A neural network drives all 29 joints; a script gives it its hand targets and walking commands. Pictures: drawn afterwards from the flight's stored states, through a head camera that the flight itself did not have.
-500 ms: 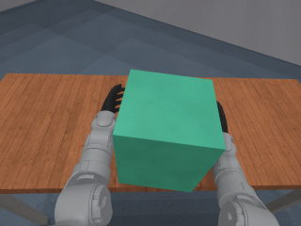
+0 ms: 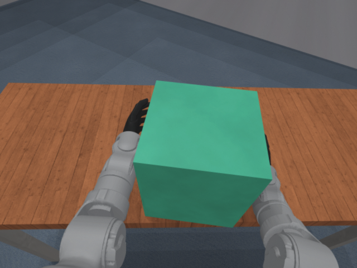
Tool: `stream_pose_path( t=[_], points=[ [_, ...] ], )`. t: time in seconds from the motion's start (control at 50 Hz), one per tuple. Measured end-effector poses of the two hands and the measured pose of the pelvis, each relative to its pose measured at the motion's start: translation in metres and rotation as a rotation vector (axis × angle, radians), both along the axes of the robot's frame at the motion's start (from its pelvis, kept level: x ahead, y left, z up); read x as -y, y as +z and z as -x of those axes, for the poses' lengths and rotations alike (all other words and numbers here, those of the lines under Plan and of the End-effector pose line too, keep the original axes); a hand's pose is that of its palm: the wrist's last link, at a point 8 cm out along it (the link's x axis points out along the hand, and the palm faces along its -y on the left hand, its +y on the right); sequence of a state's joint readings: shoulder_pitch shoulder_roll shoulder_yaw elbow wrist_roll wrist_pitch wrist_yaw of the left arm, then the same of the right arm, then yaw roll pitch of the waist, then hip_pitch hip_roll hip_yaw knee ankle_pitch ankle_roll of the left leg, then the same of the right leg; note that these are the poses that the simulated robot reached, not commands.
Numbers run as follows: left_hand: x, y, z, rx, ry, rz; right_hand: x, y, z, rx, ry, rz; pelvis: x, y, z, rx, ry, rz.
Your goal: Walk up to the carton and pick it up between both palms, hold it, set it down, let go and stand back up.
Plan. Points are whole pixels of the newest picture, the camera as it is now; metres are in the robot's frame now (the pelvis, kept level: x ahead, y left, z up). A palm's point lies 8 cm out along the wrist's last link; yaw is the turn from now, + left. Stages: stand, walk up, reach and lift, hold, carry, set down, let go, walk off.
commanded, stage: set down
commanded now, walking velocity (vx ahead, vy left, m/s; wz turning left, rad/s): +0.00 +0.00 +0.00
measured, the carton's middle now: (196, 158) +0.36 -0.03 +0.05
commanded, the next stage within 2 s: none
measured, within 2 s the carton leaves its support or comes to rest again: neither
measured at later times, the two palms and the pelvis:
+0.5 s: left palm (109, 115) +0.43 +0.16 +0.12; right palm (285, 139) +0.38 -0.22 +0.09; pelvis -0.02 +0.01 -0.01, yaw +0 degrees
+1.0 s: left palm (92, 95) +0.41 +0.18 +0.19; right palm (306, 121) +0.37 -0.23 +0.16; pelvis -0.04 +0.01 +0.00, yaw +0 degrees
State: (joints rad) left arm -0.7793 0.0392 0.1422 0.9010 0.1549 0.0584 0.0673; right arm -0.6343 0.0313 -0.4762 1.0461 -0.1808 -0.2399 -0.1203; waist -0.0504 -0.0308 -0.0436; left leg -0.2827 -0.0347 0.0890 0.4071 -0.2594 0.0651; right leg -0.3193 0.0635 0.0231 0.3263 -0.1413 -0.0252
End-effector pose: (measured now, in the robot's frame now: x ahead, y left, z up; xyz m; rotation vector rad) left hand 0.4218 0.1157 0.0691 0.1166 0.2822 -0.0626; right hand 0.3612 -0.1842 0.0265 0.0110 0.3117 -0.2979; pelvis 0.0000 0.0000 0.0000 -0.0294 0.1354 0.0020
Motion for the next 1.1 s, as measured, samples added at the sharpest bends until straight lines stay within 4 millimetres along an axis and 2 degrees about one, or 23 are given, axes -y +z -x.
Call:
stream_pose_path(
  t=[0.08, 0.32, 0.38, 0.56, 0.7, 0.82, 1.02, 1.1],
  points=[
    [-0.004, -0.004, 0.002, -0.023, 0.001, -0.003, 0.003, -0.002, 0.001, -0.007, -0.015, -0.027, -0.003, -0.001, 0.003, -0.023, 0.000, 0.004],
    [-0.040, 0.004, 0.001, 0.004, 0.041, -0.003, 0.025, 0.018, -0.005, -0.001, -0.054, -0.035, -0.010, -0.005, 0.015, -0.066, 0.000, 0.015],
    [-0.042, 0.014, 0.000, 0.018, 0.039, 0.001, 0.029, 0.028, -0.007, 0.006, -0.062, -0.058, -0.011, -0.005, 0.015, -0.072, -0.001, 0.016],
    [-0.048, 0.059, -0.004, 0.032, 0.057, -0.018, 0.042, 0.079, -0.018, 0.056, -0.050, -0.069, -0.011, -0.005, 0.020, -0.065, -0.001, 0.016],
    [-0.059, 0.068, 0.002, -0.011, 0.078, -0.024, 0.042, 0.093, -0.017, 0.046, -0.036, -0.095, -0.010, -0.005, 0.024, -0.055, 0.000, 0.015],
    [-0.069, 0.091, 0.003, -0.013, 0.106, -0.015, 0.045, 0.115, -0.017, 0.069, -0.027, -0.100, -0.009, -0.005, 0.029, -0.044, 0.000, 0.014],
    [-0.061, 0.120, 0.011, -0.006, 0.078, -0.019, 0.051, 0.133, -0.008, 0.062, -0.027, -0.131, -0.008, -0.005, 0.036, -0.004, 0.002, 0.012],
    [-0.058, 0.122, 0.014, -0.005, 0.069, -0.026, 0.052, 0.135, -0.003, 0.065, -0.024, -0.127, -0.007, -0.005, 0.041, 0.019, 0.002, 0.011]
  ],
)
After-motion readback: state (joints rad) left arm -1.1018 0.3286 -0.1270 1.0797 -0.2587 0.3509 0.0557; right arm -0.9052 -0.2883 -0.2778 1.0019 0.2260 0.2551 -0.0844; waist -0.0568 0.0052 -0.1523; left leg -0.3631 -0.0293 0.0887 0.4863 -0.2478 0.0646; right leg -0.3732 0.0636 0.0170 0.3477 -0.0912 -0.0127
